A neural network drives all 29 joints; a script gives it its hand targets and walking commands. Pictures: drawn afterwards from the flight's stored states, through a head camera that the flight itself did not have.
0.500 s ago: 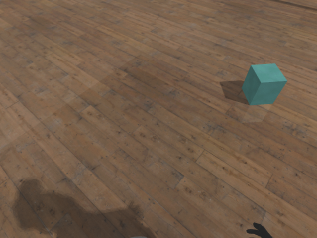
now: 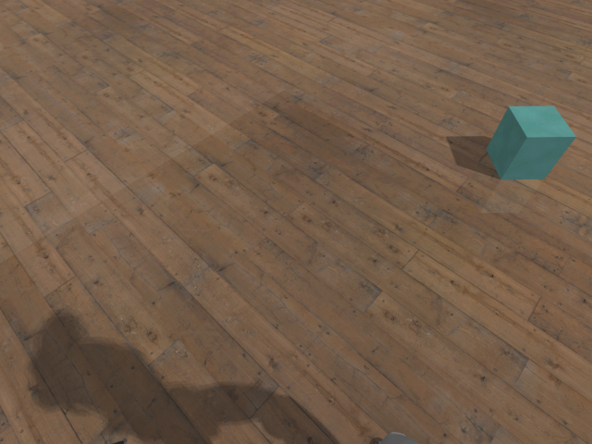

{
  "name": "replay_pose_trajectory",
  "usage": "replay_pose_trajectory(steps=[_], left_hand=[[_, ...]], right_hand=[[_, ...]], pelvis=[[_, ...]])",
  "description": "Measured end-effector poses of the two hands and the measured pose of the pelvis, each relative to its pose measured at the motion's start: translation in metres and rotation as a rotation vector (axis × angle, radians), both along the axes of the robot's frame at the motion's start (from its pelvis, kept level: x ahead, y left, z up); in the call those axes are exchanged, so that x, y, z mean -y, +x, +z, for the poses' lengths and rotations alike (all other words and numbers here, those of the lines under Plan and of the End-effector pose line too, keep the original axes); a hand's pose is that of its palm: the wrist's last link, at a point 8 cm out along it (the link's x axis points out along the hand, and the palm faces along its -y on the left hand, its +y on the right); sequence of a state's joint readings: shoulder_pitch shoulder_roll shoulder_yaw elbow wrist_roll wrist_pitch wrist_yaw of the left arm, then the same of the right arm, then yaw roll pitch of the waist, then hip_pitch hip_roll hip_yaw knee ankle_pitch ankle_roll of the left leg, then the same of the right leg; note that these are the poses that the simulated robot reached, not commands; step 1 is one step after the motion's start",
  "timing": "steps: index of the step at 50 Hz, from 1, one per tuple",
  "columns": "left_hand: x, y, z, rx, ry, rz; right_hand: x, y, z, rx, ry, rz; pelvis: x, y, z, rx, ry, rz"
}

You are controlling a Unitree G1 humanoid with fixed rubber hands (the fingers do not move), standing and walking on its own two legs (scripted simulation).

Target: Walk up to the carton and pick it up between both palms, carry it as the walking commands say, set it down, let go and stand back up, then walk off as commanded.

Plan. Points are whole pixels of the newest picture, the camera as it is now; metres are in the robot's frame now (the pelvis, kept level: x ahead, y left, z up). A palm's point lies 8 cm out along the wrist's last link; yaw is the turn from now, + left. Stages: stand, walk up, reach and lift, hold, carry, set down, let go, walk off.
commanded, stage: stand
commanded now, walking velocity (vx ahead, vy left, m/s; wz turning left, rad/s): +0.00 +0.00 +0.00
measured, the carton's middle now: (526, 143) +1.41 -0.91 -0.64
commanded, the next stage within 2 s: none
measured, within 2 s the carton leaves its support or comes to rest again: neither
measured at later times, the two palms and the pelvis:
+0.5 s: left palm out of the picture -0.03 +0.28 -0.12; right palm out of the picture -0.03 -0.18 -0.12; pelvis -0.05 +0.05 +0.02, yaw +0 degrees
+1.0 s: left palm out of the picture -0.09 +0.25 -0.13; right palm out of the picture -0.09 -0.17 -0.13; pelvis -0.06 +0.04 +0.02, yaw +0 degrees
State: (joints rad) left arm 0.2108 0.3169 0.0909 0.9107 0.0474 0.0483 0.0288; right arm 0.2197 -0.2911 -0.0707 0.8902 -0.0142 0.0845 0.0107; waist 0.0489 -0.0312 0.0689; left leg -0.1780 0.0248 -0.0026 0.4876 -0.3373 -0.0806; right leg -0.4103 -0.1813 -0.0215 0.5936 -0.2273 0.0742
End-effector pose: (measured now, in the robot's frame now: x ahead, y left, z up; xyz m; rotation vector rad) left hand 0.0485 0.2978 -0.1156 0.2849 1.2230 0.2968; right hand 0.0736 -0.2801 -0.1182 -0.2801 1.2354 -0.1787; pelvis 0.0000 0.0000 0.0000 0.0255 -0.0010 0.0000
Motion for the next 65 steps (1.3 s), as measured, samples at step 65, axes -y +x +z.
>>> replay_pose_trajectory(steps=[65], left_hand=[[0.051,-0.138,-0.016,-0.226,-0.228,0.012]], right_hand=[[-0.116,-0.159,-0.013,-0.199,0.146,-0.114]], pelvis=[[-0.043,-0.054,0.017,0.015,-0.029,-0.006]])
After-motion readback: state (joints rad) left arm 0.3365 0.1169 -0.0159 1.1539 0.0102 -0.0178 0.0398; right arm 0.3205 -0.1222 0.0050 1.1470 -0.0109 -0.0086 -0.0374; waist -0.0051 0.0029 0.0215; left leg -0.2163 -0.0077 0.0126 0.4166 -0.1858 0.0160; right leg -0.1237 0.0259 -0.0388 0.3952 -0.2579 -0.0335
